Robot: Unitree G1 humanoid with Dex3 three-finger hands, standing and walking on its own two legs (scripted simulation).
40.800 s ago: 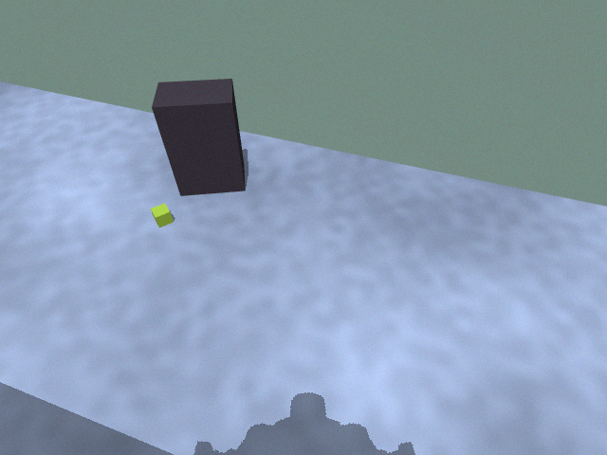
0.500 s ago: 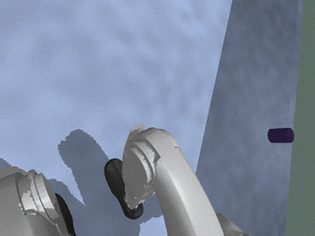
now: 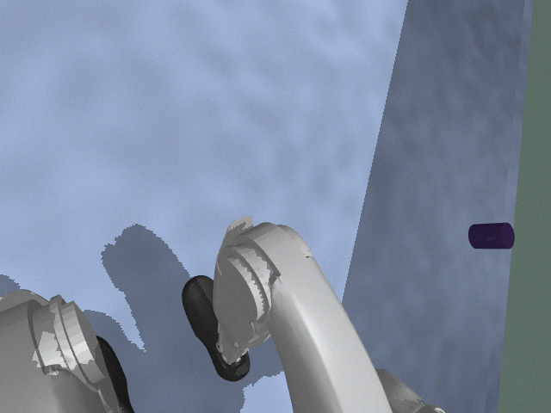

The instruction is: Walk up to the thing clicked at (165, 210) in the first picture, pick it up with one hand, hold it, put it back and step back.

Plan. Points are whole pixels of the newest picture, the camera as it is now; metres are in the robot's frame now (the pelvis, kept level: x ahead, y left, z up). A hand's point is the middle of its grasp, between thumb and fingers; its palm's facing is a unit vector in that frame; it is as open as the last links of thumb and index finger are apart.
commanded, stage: withdraw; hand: left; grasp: from above
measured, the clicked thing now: out of the picture +0.47 +0.33 -0.28
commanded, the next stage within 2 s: home in 1.06 s
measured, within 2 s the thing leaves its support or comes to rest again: neither
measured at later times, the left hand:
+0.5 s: hand out of the picture +0.47 +0.37 -0.15, palm faces -0.34 -0.08 -0.94, open 14.3 cm
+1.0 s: hand out of the picture +0.44 +0.34 -0.12, palm faces -0.48 -0.09 -0.87, open 14.1 cm
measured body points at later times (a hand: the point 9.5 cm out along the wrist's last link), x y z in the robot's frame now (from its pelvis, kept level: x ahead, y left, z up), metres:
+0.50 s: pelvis +0.00 +0.00 +0.02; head +0.25 +0.11 +0.38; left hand +0.48 +0.37 -0.10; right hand +0.06 -0.25 -0.06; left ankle +0.06 +0.11 -0.28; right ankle +0.11 -0.08 -0.28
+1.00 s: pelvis -0.01 -0.01 +0.04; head +0.22 +0.10 +0.41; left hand +0.46 +0.35 -0.07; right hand +0.06 -0.28 -0.05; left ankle +0.06 +0.11 -0.28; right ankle +0.11 -0.08 -0.28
